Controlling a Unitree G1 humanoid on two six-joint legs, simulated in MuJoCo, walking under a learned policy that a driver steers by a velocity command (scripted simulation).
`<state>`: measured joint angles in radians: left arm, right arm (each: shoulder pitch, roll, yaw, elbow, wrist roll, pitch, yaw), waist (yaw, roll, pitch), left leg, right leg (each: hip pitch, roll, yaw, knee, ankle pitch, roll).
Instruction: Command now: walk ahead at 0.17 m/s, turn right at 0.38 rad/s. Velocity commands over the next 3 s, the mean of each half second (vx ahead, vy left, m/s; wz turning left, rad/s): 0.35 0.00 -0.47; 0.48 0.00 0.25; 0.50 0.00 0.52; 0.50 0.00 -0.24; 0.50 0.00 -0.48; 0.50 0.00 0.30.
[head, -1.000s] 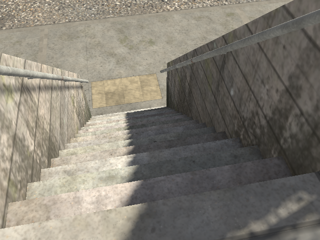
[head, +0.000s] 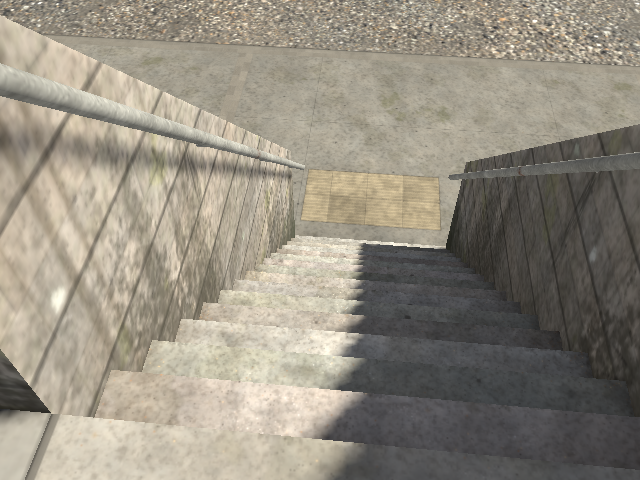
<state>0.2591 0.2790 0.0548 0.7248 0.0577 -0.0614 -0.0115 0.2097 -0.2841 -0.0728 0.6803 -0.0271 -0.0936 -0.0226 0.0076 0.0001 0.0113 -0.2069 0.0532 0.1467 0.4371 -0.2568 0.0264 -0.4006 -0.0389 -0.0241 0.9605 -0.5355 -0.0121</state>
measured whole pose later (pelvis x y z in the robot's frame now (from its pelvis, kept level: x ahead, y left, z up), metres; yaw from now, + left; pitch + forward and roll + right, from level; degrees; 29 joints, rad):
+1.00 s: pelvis +0.37 -0.16 -0.01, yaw -4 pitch +4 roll +2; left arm 0.18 0.21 -0.06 0.76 0.10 -0.06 -0.03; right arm 0.47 -0.22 -0.02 0.92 -0.09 -0.11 0.05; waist -0.11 0.00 -0.08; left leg -0.30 -0.15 -0.08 0.48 -0.25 0.09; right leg -0.68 -0.10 0.07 0.94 -0.22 0.04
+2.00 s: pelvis +0.71 -0.07 -0.30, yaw +0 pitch +1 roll +3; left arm 0.36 0.19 0.00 0.98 0.08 -0.02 -0.09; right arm 0.61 -0.06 0.08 1.15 -0.15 -0.12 0.02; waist -0.02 -0.04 -0.04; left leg -0.33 0.06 0.34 1.05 -0.73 0.07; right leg -0.81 -0.11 0.10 0.91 0.45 -0.05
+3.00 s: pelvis +1.18 -0.16 -0.74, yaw -1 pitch +2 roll +1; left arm 0.18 0.18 -0.07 0.87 0.11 -0.06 -0.09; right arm 0.66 -0.08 0.07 1.14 -0.10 -0.14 0.01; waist -0.13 -0.02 -0.07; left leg -0.40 -0.16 -0.05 1.07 -0.71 0.11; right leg -0.72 -0.07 0.06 0.78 0.45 -0.01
